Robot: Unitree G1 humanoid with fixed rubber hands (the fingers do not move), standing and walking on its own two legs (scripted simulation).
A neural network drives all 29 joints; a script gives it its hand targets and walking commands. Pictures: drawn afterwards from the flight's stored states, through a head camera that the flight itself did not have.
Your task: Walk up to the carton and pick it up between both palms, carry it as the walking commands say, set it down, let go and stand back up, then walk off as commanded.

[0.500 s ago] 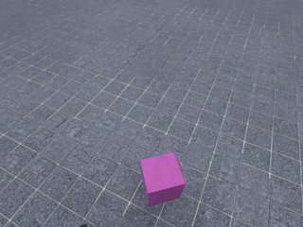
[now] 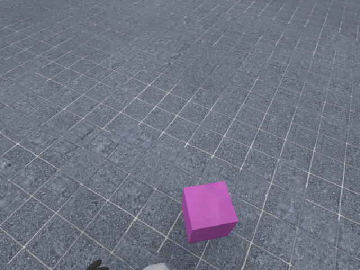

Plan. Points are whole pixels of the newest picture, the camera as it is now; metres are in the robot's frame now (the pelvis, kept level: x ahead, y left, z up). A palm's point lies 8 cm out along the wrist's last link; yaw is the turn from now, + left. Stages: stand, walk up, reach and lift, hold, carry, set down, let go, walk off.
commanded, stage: walk up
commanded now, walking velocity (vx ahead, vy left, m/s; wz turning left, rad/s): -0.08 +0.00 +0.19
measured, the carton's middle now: (206, 213) +0.47 -0.11 -0.63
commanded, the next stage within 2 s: none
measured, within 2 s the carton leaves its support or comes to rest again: neither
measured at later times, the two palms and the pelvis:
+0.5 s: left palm out of the picture +0.03 +0.25 -0.11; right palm out of the picture +0.04 -0.24 -0.10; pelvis -0.05 +0.00 +0.01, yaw +2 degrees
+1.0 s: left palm out of the picture +0.00 +0.27 -0.11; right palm out of the picture +0.01 -0.23 -0.09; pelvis -0.08 +0.02 +0.02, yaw +2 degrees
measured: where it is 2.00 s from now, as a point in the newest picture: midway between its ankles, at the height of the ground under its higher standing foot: outside the picture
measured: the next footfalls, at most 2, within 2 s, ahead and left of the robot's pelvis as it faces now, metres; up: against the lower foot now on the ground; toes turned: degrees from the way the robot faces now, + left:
right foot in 0.42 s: -0.01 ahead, -0.13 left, +0.00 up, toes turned -6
left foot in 0.64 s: +0.00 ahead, +0.09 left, +0.00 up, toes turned +0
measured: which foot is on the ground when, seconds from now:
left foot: down 0.00-0.42, up 0.44-0.62, down 0.64-1.00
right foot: up 0.00-0.40, down 0.42-0.66, up 0.68-0.96, down 0.98-1.00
